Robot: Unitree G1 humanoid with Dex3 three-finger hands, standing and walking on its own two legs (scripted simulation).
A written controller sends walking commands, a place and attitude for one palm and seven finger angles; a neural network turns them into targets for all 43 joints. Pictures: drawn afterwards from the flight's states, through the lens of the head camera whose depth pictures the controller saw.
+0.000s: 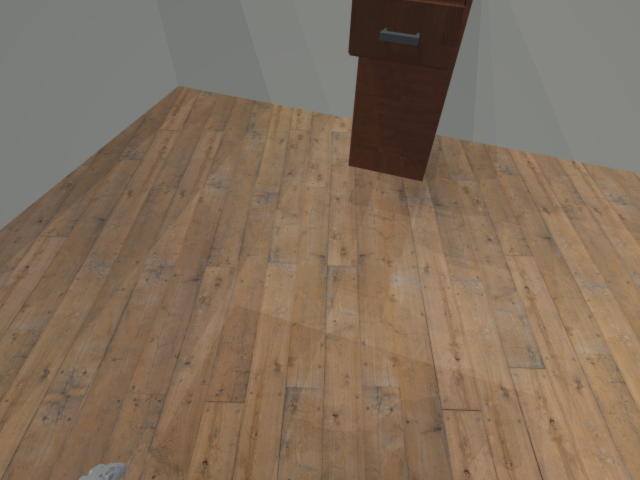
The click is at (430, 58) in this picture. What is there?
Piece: drawer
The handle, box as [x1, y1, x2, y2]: [379, 28, 419, 45]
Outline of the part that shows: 379,39 416,45 418,42 419,33 412,35 387,31 387,28 384,28 383,30 381,30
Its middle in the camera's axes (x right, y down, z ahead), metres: +0.25 -0.64 +1.21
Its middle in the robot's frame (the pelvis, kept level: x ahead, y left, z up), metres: +1.35 -0.19 +0.02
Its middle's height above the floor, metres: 0.79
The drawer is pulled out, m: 0.30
